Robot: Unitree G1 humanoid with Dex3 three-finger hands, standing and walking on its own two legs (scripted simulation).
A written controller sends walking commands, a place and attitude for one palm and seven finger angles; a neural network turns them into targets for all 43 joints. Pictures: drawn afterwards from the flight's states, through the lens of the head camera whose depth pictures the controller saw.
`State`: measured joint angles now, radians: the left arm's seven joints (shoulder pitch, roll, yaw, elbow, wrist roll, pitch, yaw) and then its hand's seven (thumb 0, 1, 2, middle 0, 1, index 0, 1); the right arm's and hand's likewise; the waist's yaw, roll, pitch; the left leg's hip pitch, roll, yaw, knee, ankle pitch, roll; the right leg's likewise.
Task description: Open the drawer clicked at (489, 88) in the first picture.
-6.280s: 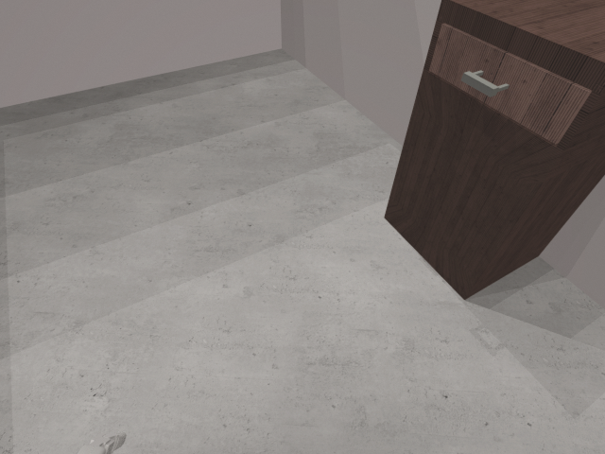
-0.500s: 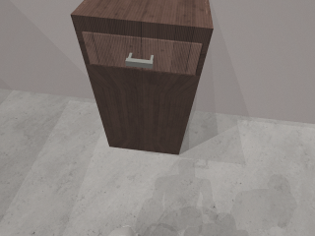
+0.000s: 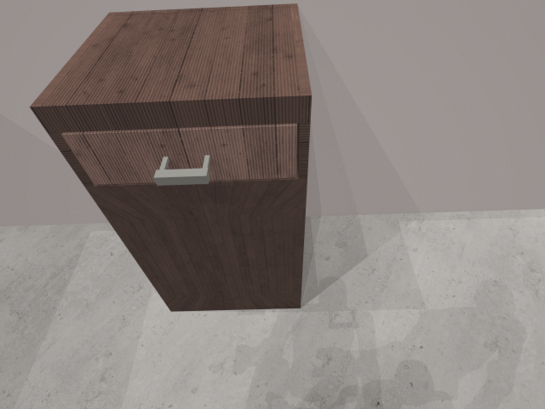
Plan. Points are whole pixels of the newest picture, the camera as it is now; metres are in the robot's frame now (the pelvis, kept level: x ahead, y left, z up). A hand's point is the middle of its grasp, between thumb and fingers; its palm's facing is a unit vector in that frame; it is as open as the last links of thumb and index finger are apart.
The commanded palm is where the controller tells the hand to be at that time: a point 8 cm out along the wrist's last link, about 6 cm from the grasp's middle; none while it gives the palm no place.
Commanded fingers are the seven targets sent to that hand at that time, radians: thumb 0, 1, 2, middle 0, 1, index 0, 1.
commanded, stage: come to a stop and stand still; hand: left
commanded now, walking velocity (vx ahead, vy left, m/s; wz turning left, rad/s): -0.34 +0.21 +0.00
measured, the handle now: (184, 168) +0.55 +0.19 +0.02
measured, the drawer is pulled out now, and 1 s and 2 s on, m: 0.00 0.00 0.00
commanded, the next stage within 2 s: look again from close up in 1.48 s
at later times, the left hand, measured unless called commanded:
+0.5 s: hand out of the picture +0.03 +0.26 -0.18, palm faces +0.12 -0.97 -0.22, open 7.4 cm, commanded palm none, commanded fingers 0.00 0.90 0.90 -0.20 -0.30 -0.20 -0.30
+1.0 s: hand out of the picture +0.03 +0.20 -0.16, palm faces +0.01 -0.98 -0.22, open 7.4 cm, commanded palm none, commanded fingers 0.00 0.90 0.90 -0.20 -0.30 -0.20 -0.30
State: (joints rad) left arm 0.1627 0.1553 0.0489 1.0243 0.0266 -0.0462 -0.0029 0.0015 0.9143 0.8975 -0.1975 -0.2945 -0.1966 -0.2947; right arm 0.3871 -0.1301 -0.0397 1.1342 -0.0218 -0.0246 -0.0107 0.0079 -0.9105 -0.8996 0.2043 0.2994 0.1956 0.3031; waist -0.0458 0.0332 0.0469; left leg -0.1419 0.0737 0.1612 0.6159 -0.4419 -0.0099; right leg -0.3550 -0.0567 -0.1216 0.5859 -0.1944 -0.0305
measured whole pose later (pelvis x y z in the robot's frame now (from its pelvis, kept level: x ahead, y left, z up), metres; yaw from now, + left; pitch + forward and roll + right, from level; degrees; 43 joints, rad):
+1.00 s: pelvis -0.03 +0.02 +0.01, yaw +1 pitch +0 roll +1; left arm 0.18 0.17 0.04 1.08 0.01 0.02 0.01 0.00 0.91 0.90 -0.20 -0.29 -0.20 -0.29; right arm 0.34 -0.17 -0.05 1.13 -0.02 0.02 -0.04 0.01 -0.91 -0.90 0.21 0.30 0.20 0.30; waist -0.05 0.01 0.03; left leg -0.26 0.06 0.07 0.48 -0.22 -0.03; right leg -0.18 -0.03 -0.05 0.46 -0.29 0.00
